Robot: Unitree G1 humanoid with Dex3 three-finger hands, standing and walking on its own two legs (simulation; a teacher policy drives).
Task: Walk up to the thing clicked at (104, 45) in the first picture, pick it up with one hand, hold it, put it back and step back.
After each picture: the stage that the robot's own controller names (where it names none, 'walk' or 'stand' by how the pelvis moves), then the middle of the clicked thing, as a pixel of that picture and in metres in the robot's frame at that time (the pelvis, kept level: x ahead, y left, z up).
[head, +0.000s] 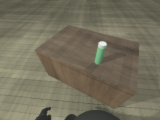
stand; (99, 53) +0.65 -0.08 -0.05
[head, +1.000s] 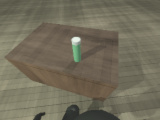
stand; (76, 50) +0.58 +0.16 -0.02
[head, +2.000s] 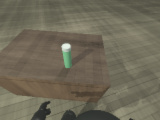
stand; (67, 57) +0.53 +0.21 -0.03
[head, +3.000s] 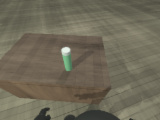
stand; (67, 60) +0.52 +0.21 -0.05
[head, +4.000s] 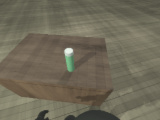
stand; (70, 61) +0.52 +0.19 -0.05
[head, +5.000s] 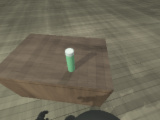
stand; (70, 61) +0.52 +0.19 -0.05
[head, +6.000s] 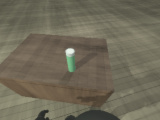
stand; (71, 61) +0.52 +0.19 -0.05
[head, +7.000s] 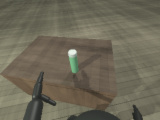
rise first; (73, 62) +0.52 +0.19 -0.05
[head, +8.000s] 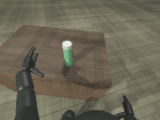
go down; (68, 55) +0.54 +0.17 -0.02
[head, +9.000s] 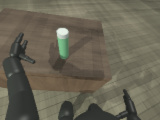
go down; (63, 45) +0.55 +0.17 +0.03
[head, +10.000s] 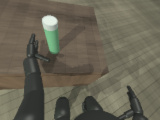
close in; (52, 38) +0.54 +0.19 +0.06
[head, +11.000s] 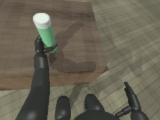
close; (47, 37) +0.54 +0.19 +0.07
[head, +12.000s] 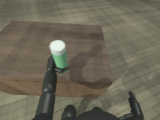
lift; (60, 59) +0.39 +0.17 +0.11
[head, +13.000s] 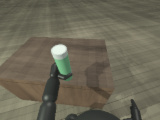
hold; (64, 65) +0.32 +0.16 +0.17
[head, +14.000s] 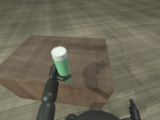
hold; (63, 67) +0.32 +0.17 +0.14
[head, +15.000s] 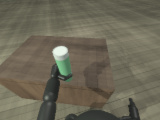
hold; (64, 66) +0.32 +0.16 +0.15
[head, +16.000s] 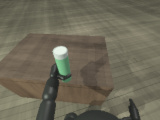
crouch; (63, 66) +0.33 +0.17 +0.13
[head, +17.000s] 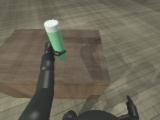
crouch; (57, 43) +0.47 +0.19 +0.18
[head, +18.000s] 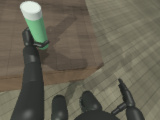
lower; (38, 31) +0.56 +0.20 +0.09
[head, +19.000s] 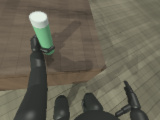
lower; (44, 37) +0.53 +0.19 +0.07
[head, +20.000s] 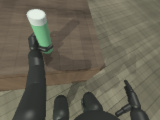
lower; (43, 36) +0.54 +0.19 +0.08
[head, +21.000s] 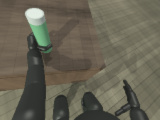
lower; (42, 35) +0.54 +0.20 +0.08
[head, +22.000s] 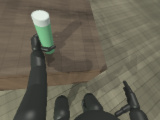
loosen; (45, 36) +0.54 +0.19 +0.07
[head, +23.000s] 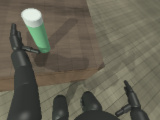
withdraw; (39, 36) +0.53 +0.20 +0.08
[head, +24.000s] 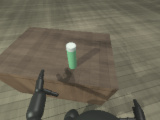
sink last; (72, 57) +0.51 +0.17 +0.01
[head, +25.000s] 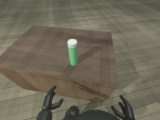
stand; (73, 53) +0.54 +0.18 +0.01
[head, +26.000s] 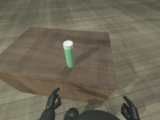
stand; (69, 55) +0.52 +0.19 +0.02
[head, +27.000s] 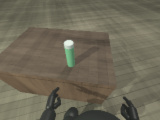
stand; (70, 55) +0.52 +0.19 +0.02
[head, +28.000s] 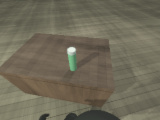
stand; (72, 60) +0.53 +0.18 -0.04
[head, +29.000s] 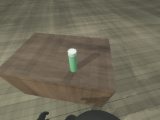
stand; (73, 61) +0.52 +0.17 -0.05
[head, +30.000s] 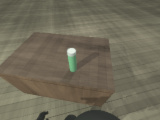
stand; (72, 61) +0.52 +0.17 -0.05
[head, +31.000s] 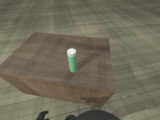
walk; (72, 61) +0.51 +0.17 -0.05
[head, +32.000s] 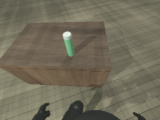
walk; (69, 45) +0.63 +0.24 -0.04
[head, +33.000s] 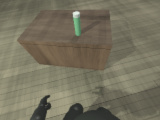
walk; (77, 24) +0.94 +0.20 -0.03
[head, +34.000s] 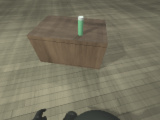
stand; (80, 26) +1.15 +0.19 -0.03
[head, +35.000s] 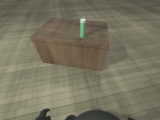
stand; (82, 28) +1.14 +0.16 -0.05
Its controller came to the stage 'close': yes
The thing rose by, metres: 0.22
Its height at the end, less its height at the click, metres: +0.00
